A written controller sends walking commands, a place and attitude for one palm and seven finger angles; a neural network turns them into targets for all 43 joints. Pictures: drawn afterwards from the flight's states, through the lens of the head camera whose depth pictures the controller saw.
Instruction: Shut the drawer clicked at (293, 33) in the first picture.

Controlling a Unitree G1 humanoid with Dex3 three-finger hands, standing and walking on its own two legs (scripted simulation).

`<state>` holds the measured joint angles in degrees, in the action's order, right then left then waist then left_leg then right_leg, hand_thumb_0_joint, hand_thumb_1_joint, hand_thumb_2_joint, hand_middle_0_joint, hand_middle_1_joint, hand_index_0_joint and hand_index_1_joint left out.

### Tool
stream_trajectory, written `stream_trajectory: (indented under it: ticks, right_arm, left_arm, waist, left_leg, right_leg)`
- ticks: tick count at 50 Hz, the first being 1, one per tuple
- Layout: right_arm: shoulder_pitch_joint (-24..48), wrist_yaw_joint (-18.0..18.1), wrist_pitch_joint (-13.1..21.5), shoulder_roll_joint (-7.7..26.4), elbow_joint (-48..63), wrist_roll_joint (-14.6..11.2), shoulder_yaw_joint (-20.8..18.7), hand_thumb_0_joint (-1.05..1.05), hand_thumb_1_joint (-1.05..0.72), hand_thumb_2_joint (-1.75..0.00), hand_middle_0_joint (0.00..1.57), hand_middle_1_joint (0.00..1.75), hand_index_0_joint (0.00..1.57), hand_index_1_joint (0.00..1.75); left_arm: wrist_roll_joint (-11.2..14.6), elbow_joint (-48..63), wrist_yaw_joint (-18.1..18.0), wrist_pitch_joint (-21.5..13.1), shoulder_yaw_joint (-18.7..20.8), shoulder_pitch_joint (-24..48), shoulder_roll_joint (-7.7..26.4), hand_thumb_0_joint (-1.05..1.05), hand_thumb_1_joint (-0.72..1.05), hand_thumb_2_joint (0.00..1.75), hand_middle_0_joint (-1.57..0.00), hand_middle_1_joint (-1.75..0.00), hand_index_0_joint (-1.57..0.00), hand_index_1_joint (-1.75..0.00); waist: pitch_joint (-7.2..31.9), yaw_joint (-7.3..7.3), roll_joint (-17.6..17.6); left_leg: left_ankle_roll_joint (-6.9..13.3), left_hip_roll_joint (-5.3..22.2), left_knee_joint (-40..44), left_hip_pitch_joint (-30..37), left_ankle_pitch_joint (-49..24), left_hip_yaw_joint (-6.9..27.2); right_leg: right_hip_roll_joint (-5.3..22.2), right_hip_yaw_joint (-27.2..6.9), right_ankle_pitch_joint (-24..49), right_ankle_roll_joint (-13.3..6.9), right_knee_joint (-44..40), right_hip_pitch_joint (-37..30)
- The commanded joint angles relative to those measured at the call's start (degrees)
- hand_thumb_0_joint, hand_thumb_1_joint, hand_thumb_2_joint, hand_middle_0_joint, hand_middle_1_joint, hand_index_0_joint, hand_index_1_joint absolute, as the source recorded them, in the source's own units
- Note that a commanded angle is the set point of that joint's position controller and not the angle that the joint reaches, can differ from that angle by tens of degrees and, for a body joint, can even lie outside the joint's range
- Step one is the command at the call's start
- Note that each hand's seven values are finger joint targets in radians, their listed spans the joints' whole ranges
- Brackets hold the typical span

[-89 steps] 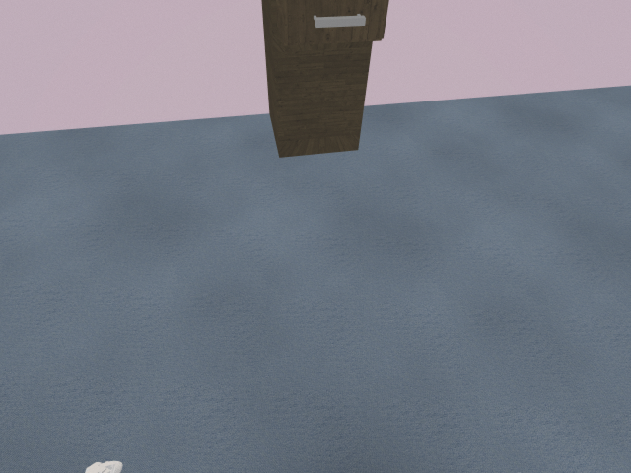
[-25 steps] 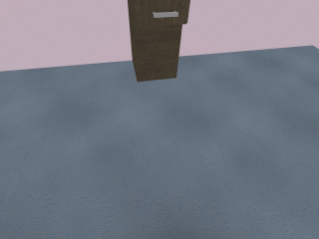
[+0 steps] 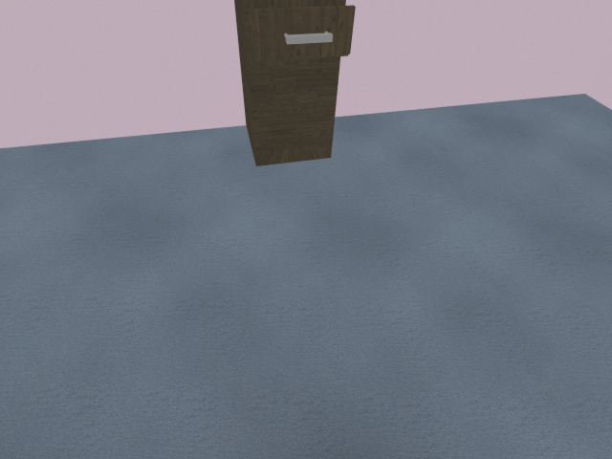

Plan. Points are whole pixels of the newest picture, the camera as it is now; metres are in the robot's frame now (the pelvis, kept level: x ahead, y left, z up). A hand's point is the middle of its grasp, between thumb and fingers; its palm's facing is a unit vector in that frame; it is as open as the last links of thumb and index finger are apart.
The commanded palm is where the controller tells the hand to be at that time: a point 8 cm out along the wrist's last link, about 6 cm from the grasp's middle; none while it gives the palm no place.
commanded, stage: walk to a spot facing it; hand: left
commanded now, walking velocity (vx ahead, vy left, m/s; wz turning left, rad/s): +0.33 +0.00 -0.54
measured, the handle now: (307, 36) +1.57 +0.11 -0.03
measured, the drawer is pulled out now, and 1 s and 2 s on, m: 0.19 0.19 0.19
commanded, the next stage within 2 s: none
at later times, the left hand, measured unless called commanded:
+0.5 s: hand out of the picture +0.07 +0.16 -0.17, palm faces -0.08 -0.99 -0.14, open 7.4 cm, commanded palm none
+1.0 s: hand (275, 270) +0.52 +0.10 -0.16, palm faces -0.42 -0.89 -0.19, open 7.4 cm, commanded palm none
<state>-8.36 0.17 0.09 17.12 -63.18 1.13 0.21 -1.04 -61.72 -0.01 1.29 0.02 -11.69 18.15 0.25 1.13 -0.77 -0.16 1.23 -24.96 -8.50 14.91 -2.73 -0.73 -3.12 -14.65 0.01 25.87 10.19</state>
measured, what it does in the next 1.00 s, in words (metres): walks ahead, turning right: left foot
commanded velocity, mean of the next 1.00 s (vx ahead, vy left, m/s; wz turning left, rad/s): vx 0.36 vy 0.00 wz -0.32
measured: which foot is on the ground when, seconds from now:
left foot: down 0.00-0.18, up 0.20-0.56, down 0.58-1.00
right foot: down 0.00-0.58, up 0.60-1.00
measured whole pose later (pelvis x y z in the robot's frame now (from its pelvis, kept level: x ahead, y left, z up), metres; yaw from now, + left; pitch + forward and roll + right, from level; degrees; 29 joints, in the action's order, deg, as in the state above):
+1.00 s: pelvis +0.33 -0.01 +0.00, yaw -23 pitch +0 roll +0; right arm -25.6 1.0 4.2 9.6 -64.7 2.0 -2.4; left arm -2.1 -56.0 1.6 0.8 3.9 -5.3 11.8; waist -2.5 -3.2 -1.3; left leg -0.1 3.5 -20.3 0.1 19.3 -17.1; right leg 5.5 5.4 -10.3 -0.9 41.9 30.1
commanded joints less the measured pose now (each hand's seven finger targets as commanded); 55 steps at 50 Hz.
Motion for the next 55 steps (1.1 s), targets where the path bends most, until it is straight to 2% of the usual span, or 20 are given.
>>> stream_trajectory:
  ticks: [1,4,7,8,9,10,13,17,24,27,28,29,30,33,37,48,51,53,54,55]
  right_arm:
    - [-4.2,0.4,0.5,10.3,4.1,0.1,-3.4,0.0,-0.9,-0.9,0.2,0.3,0.2,0.3]
    - [-6.8,0.6,1.7,10.6,4.8,0.1,-4.6,0.0,-0.9,-0.9,0.2,0.3,0.2,0.3]
    - [-4.6,0.7,2.0,7.9,5.4,0.2,-4.3,0.0,-0.9,-0.9,0.2,0.3,0.2,0.3]
    - [-3.5,0.5,2.1,5.2,6.4,-0.1,-3.7,0.0,-0.9,-0.9,0.2,0.3,0.2,0.3]
    - [0.1,-0.1,2.7,0.8,9.8,-0.5,-2.6,0.0,-0.9,-0.9,0.2,0.3,0.2,0.3]
    - [4.1,0.0,3.1,3.4,11.4,-0.2,-3.0,0.0,-0.9,-0.9,0.2,0.3,0.2,0.3]
    - [3.3,-0.5,3.0,0.8,10.0,0.1,-3.4,0.0,-0.9,-0.9,0.2,0.3,0.2,0.3]
    - [0.2,-1.2,2.0,-2.3,9.3,-0.1,-3.7,0.0,-0.9,-0.9,0.2,0.3,0.2,0.3]
    - [4.1,-1.7,3.2,-3.8,12.0,-0.5,-3.9,0.0,-0.9,-0.9,0.2,0.3,0.2,0.3]
    - [-7.4,-0.4,4.2,-1.2,8.2,-0.2,-4.5,0.0,-0.9,-0.9,0.2,0.3,0.2,0.3]
    - [-16.3,0.5,4.6,3.6,5.8,0.3,-5.7,0.0,-0.9,-0.9,0.2,0.3,0.2,0.3]
    - [-23.5,0.7,4.6,9.6,4.3,0.9,-6.8,0.0,-0.9,-0.9,0.2,0.3,0.2,0.3]
    - [-21.5,0.6,3.7,8.3,4.7,0.5,-6.3,0.0,-0.9,-0.9,0.2,0.3,0.2,0.3]
    - [-11.3,0.8,4.4,-0.9,6.5,0.6,-4.2,0.0,-0.9,-0.9,0.2,0.3,0.2,0.3]
    - [-11.9,1.2,5.8,-3.3,5.2,0.4,-4.1,0.0,-0.9,-0.9,0.2,0.3,0.2,0.3]
    - [-21.1,0.8,4.8,-0.3,0.4,1.0,-3.8,0.0,-0.9,-0.9,0.2,0.3,0.2,0.3]
    - [-22.0,0.8,4.4,0.1,-0.6,1.0,-3.6,0.0,-0.9,-0.9,0.2,0.3,0.2,0.3]
    - [-20.0,0.8,4.2,0.6,-0.7,0.3,-3.4,0.0,-0.9,-0.9,0.2,0.3,0.2,0.3]
    - [-19.9,0.1,4.4,-1.3,0.3,-0.4,-3.2,0.0,-0.9,-0.9,0.2,0.3,0.2,0.3]
    - [-19.8,0.3,4.7,-4.4,2.6,-0.9,-2.5,0.0,-0.9,-0.9,0.2,0.3,0.2,0.3]
  left_arm:
    - [-0.3,5.3,1.2,-0.6,2.1,-2.6,5.0,0.0,0.9,0.9,-0.2,-0.3,-0.2,-0.3]
    - [-0.4,7.7,1.8,-1.4,2.7,-1.5,1.3,0.0,0.9,0.9,-0.2,-0.3,-0.2,-0.3]
    - [-0.5,5.8,2.1,-2.4,3.4,-8.8,-0.6,0.0,0.9,0.9,-0.2,-0.3,-0.2,-0.3]
    - [-0.8,3.5,1.7,-3.1,4.1,-16.2,2.0,0.0,0.9,0.9,-0.2,-0.3,-0.2,-0.3]
    - [-0.6,1.4,0.6,-3.9,5.5,-23.7,8.6,0.0,0.9,0.9,-0.2,-0.3,-0.2,-0.3]
    - [0.3,1.1,-0.4,-4.2,5.1,-26.1,7.5,0.0,0.9,0.9,-0.2,-0.3,-0.2,-0.3]
    - [-0.4,2.9,-1.0,-4.4,3.9,-17.4,2.5,0.0,0.9,0.9,-0.2,-0.3,-0.2,-0.3]
    - [-0.5,2.6,-0.7,-5.3,4.0,-15.7,1.1,0.0,0.9,0.9,-0.2,-0.3,-0.2,-0.3]
    - [-0.7,1.4,-0.9,-5.1,4.6,-15.9,0.8,0.0,0.9,0.9,-0.2,-0.3,-0.2,-0.3]
    - [-0.3,1.5,-0.8,-4.7,5.0,-13.9,-0.1,0.0,0.9,0.9,-0.2,-0.3,-0.2,-0.3]
    - [0.0,2.1,-0.4,-4.6,4.8,-15.0,-2.6,0.0,0.9,0.9,-0.2,-0.3,-0.2,-0.3]
    - [0.4,3.3,0.3,-4.6,4.4,-16.5,-5.5,0.0,0.9,0.9,-0.2,-0.3,-0.2,-0.3]
    - [-0.2,4.5,0.1,-4.8,4.6,-13.8,-4.1,0.0,0.9,0.9,-0.2,-0.3,-0.2,-0.3]
    - [-1.0,4.8,1.2,-3.8,4.4,-7.3,-5.5,0.0,0.9,0.9,-0.2,-0.3,-0.2,-0.3]
    - [-1.3,4.4,1.7,-1.9,4.4,-8.9,-7.5,0.0,0.9,0.9,-0.2,-0.3,-0.2,-0.3]
    - [-0.9,10.2,2.2,-1.9,3.2,10.8,-6.6,0.0,0.9,0.9,-0.2,-0.3,-0.2,-0.3]
    - [-0.9,9.6,2.0,-2.6,3.3,9.3,-5.5,0.0,0.9,0.9,-0.2,-0.3,-0.2,-0.3]
    - [-1.0,5.0,1.6,-3.6,4.2,-4.2,-3.2,0.0,0.9,0.9,-0.2,-0.3,-0.2,-0.3]
    - [-1.2,2.5,0.9,-4.4,5.7,-13.0,2.2,0.0,0.9,0.9,-0.2,-0.3,-0.2,-0.3]
    - [-0.2,1.0,0.3,-4.6,6.9,-19.1,8.3,0.0,0.9,0.9,-0.2,-0.3,-0.2,-0.3]
  waist:
    - [-7.5,-1.28,5.7]
    - [-7.0,-2.24,10.9]
    - [-5.3,2.05,5.7]
    - [-2.9,4.85,-3.8]
    - [-3.1,7.2,-22.1]
    - [-3.8,7.86,-13.9]
    - [-8.2,2.28,-2.2]
    - [-6.2,-0.09,-4.5]
    - [-6.7,0.83,-6.8]
    - [-2.3,-4.18,-2.6]
    - [3.6,-7.3,6.8]
    - [9.1,-7.99,21.3]
    - [6.8,-7.27,15.9]
    - [-6.6,-3.08,7.5]
    - [-3.5,-0.14,7.0]
    - [-8.1,-4.72,7.0]
    - [-6.4,-3.37,6.5]
    - [1.1,3.27,4.9]
    - [7.9,6.81,-2.7]
    - [12.7,6.73,-13.4]
  left_leg:
    - [4.8,11.2,9.1,-1.2,23.8,10.9]
    - [9.6,19.0,11.6,2.3,15.3,14.2]
    - [5.8,15.1,-1.9,-6.7,4.3,3.5]
    - [2.2,9.0,-17.8,-15.4,5.2,-3.0]
    - [-1.0,0.8,-35.8,-32.6,19.2,-8.2]
    - [-0.1,3.2,-40.1,-34.5,17.5,0.4]
    - [-1.1,6.8,-40.5,-32.9,8.7,2.0]
    - [-2.3,5.9,-32.5,-27.0,0.7,-0.9]
    - [-1.3,3.7,-16.0,-18.0,-1.4,-2.5]
    - [-0.4,1.8,-4.7,2.1,-3.1,-3.2]
    - [1.8,9.9,-1.2,15.3,2.4,6.8]
    - [6.7,25.8,8.0,22.2,8.0,27.8]
    - [8.9,28.0,13.1,14.5,19.9,32.2]
    - [7.2,22.4,16.1,-2.9,16.5,18.7]
    - [6.8,17.7,15.0,-3.4,-2.8,2.9]
    - [7.3,18.2,13.0,6.6,-17.3,-5.1]
    - [6.4,17.8,6.5,7.8,-29.1,-6.9]
    - [3.5,14.5,-10.6,3.1,-37.0,-11.2]
    - [1.2,11.3,-26.6,-10.2,-23.0,-13.1]
    - [-1.4,2.8,-44.6,-26.0,16.9,-10.6]
  right_leg:
    - [0.0,-2.6,-14.8,-2.3,3.9,14.1]
    - [0.9,4.4,-11.6,-0.9,17.0,18.6]
    - [1.4,7.0,-5.9,-1.4,6.2,2.4]
    - [5.5,-2.4,-6.5,-3.8,-2.8,-8.3]
    - [20.8,-28.9,-4.2,-10.7,-13.3,-16.0]
    - [22.0,-33.5,-1.1,-14.0,-14.5,-13.5]
    - [19.1,-23.6,-2.6,-14.6,-13.7,-4.4]
    - [14.0,-13.3,2.5,-11.8,-15.3,-0.4]
    - [12.5,-10.0,6.8,-9.4,-12.6,0.0]
    - [7.7,-6.4,13.0,-6.7,1.5,5.1]
    - [3.5,-3.4,7.7,-4.9,15.8,12.8]
    - [-2.9,4.7,-17.1,-2.0,35.5,23.1]
    - [-0.7,1.1,-17.7,-3.1,43.6,25.0]
    - [6.2,1.3,-5.0,-2.5,48.6,28.0]
    - [7.4,3.0,1.2,-0.7,41.0,24.1]
    - [5.9,9.2,3.5,-1.0,14.1,22.9]
    - [2.8,12.1,0.2,-2.9,8.9,14.8]
    - [0.3,13.3,4.4,-4.8,3.5,-4.7]
    - [11.1,0.6,1.9,-8.6,1.7,-20.7]
    - [26.2,-24.1,9.4,-15.5,-4.7,-30.7]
